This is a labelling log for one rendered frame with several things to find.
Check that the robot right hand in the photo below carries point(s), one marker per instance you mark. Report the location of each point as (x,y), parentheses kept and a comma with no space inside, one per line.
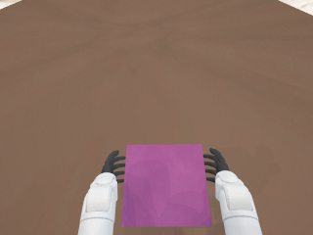
(219,165)

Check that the robot left hand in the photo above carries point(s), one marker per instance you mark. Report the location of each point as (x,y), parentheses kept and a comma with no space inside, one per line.
(109,166)

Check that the left robot forearm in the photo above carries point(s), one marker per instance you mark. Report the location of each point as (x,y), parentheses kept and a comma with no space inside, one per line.
(98,210)

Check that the carton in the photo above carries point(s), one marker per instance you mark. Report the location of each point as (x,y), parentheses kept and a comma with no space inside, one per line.
(165,186)

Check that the right robot forearm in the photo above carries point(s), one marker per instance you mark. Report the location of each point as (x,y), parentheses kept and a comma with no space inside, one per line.
(236,203)

